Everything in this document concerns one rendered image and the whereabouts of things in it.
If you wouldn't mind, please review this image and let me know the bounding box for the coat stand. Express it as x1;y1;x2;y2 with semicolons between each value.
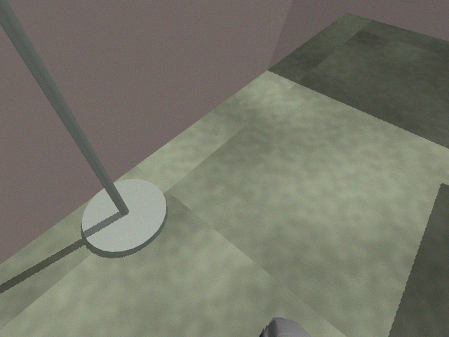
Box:
0;0;168;256

